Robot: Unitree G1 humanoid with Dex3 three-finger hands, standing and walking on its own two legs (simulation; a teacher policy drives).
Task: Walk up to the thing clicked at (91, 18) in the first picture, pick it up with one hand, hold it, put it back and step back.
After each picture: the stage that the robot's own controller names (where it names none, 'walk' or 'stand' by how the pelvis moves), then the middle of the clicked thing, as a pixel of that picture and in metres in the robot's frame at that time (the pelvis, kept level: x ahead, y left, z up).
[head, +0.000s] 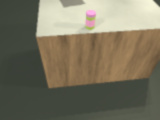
stand; (90, 20) +0.97 -0.06 -0.10
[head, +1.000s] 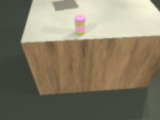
walk; (79, 25) +0.87 +0.04 -0.07
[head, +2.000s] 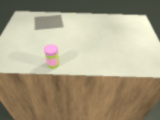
walk; (52, 56) +0.59 +0.20 -0.09
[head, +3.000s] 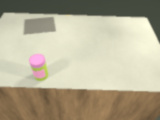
stand; (39, 67) +0.50 +0.20 -0.06
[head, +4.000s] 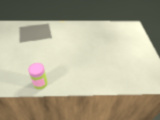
stand; (38, 76) +0.47 +0.21 -0.09
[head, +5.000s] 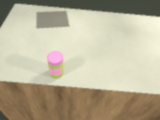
stand; (55, 65) +0.49 +0.11 -0.08
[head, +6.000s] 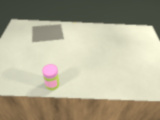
stand; (51, 77) +0.47 +0.14 -0.10
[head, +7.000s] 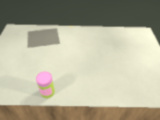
stand; (45, 85) +0.44 +0.17 -0.10
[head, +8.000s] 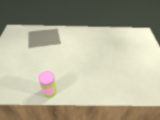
stand; (48, 84) +0.44 +0.15 -0.10
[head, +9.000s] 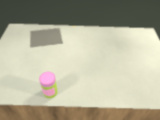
stand; (49, 85) +0.43 +0.15 -0.10
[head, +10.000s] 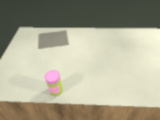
rise first; (54, 83) +0.45 +0.16 -0.10
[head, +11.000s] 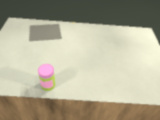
go down; (47, 77) +0.47 +0.15 -0.08
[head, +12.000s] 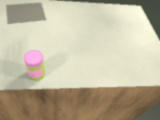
go down; (35, 66) +0.46 +0.15 -0.04
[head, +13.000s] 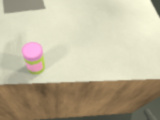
close in; (34, 59) +0.46 +0.15 -0.02
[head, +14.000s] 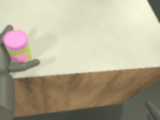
close; (19, 49) +0.47 +0.16 +0.01
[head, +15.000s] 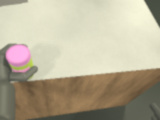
lift; (21, 63) +0.43 +0.15 +0.00
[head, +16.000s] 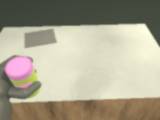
lift; (24, 78) +0.32 +0.17 +0.14
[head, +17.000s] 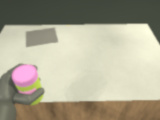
hold; (29, 85) +0.32 +0.17 +0.09
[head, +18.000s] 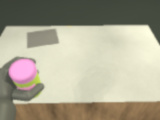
hold; (27, 80) +0.32 +0.17 +0.12
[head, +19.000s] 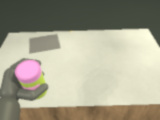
hold; (32, 80) +0.32 +0.15 +0.12
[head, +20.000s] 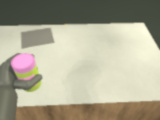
crouch; (27, 73) +0.37 +0.18 +0.09
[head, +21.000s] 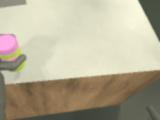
lower; (10, 54) +0.46 +0.18 +0.00
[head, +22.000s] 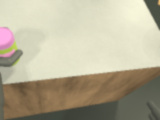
lower; (5, 48) +0.47 +0.18 +0.01
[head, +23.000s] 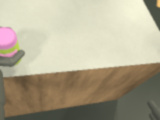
lower; (7, 48) +0.47 +0.18 +0.01
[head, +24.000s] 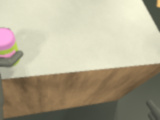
lower; (6, 48) +0.47 +0.18 +0.01
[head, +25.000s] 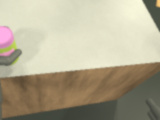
rest; (4, 47) +0.48 +0.18 +0.01
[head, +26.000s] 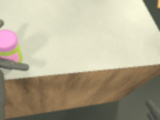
withdraw; (9, 49) +0.47 +0.18 +0.01
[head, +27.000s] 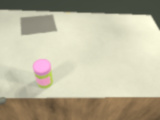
sink last; (43, 74) +0.44 +0.15 -0.05
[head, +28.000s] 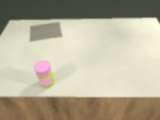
stand; (45, 74) +0.47 +0.19 -0.05
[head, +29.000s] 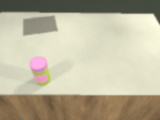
stand; (40, 71) +0.46 +0.18 -0.03
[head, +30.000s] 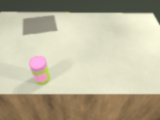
stand; (40, 71) +0.46 +0.18 -0.03
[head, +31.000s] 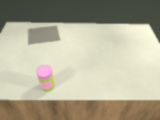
stand; (46, 78) +0.46 +0.17 -0.09
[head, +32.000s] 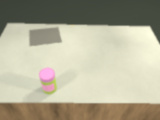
stand; (48, 81) +0.45 +0.16 -0.10
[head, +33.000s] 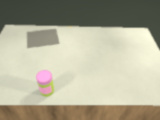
stand; (45, 83) +0.45 +0.16 -0.10
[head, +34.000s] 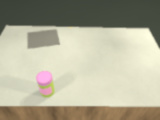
stand; (45, 84) +0.44 +0.16 -0.10
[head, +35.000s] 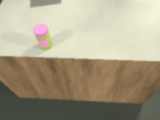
walk; (43, 37) +0.62 +0.20 -0.08
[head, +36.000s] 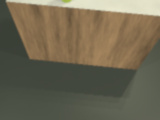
walk; out of the picture +0.98 +0.10 -0.07
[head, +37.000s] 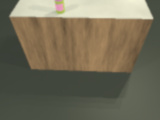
walk; (59, 4) +1.09 +0.17 -0.08
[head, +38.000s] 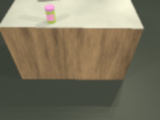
stand; (50, 14) +1.03 +0.21 -0.10
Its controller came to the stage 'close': yes
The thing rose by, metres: 0.22
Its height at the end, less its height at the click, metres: +0.00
